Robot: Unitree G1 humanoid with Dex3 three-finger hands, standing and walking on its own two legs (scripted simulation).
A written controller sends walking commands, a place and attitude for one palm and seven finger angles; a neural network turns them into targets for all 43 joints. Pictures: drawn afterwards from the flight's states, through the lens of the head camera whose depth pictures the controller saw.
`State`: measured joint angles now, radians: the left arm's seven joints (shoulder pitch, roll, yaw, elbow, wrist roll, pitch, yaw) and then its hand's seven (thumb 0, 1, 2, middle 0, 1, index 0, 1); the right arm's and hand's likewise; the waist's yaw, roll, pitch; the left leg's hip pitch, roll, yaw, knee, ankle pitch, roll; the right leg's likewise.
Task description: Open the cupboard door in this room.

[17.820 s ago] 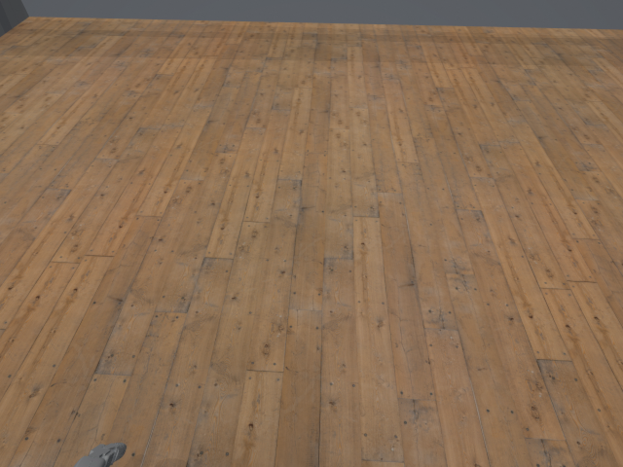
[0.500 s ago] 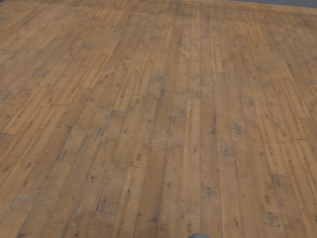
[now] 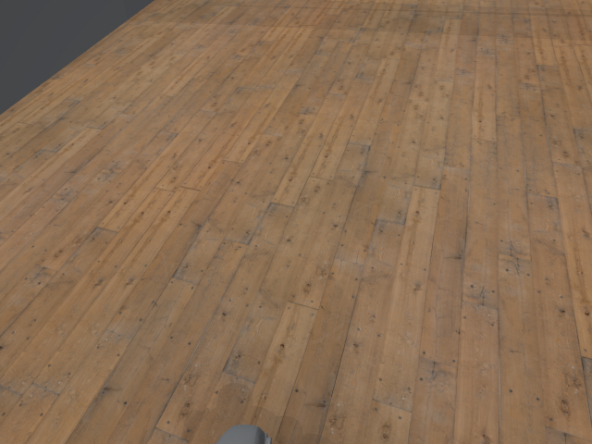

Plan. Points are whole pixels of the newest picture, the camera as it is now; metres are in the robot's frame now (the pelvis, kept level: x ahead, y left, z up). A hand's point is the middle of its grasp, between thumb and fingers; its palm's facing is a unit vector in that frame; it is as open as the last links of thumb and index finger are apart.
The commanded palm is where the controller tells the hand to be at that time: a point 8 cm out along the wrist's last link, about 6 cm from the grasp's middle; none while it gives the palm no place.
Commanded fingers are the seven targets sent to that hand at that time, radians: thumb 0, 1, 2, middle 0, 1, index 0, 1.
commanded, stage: turn or walk to find it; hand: left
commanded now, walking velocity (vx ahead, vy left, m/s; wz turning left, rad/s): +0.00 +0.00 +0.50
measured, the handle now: out of the picture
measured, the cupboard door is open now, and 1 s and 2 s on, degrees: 0 0 0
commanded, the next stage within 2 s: none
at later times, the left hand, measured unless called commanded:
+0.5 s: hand out of the picture -0.01 +0.29 -0.17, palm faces +0.28 -0.93 -0.24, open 7.3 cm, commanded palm none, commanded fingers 0.00 0.90 0.90 -0.20 -0.30 -0.20 -0.30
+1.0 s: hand out of the picture -0.04 +0.21 -0.14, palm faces +0.47 -0.84 -0.28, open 7.3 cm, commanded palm none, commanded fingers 0.00 0.90 0.90 -0.20 -0.30 -0.20 -0.30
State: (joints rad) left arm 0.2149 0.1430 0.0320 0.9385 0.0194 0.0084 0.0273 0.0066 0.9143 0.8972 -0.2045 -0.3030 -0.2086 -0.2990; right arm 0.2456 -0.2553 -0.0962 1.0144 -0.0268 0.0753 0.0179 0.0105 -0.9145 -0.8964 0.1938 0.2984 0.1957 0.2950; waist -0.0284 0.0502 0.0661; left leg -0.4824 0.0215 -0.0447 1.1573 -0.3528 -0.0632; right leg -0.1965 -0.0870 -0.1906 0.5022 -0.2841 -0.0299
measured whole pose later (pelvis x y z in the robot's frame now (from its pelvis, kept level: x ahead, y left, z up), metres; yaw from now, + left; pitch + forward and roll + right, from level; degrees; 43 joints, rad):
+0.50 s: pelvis -0.03 +0.06 +0.00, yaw +14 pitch +0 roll -1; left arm 0.17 0.27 0.07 0.96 0.02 0.06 0.01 0.01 0.91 0.90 -0.20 -0.30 -0.20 -0.30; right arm 0.15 -0.19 -0.04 0.95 -0.02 0.01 0.00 0.01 -0.91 -0.90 0.20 0.30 0.20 0.30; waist 0.02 -0.03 0.07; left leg -0.22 -0.02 0.00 0.45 -0.23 0.05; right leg -0.48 -0.10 -0.04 1.10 -0.38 0.10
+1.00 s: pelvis -0.03 +0.00 +0.00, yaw +30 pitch -1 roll +2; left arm 0.18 0.15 0.03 0.91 0.02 0.02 0.02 0.01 0.91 0.90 -0.20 -0.30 -0.21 -0.30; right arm 0.25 -0.27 -0.10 0.99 -0.03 0.08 0.02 0.01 -0.91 -0.90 0.19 0.30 0.20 0.30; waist -0.04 0.05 0.07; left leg -0.49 0.01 -0.05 1.18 -0.36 -0.06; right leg -0.21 -0.09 -0.17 0.50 -0.27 -0.03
